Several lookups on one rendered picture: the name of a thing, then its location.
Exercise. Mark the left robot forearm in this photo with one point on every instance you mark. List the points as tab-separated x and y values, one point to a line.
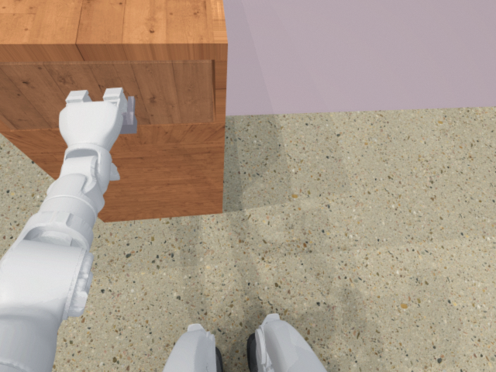
70	209

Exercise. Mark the drawer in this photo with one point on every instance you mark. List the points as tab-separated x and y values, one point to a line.
32	94

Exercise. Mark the robot thigh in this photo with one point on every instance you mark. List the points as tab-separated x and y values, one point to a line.
193	352
280	345

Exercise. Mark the left robot thigh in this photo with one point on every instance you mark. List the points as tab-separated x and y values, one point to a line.
193	352

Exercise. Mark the handle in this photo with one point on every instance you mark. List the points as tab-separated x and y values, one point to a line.
129	124

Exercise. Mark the cabinet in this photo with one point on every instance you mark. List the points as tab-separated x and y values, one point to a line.
166	170

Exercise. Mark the robot left upper arm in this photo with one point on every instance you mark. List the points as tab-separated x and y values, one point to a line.
42	284

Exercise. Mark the right robot thigh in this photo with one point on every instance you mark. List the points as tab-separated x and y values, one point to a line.
280	345

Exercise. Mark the robot left hand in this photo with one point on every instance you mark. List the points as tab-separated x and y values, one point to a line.
99	123

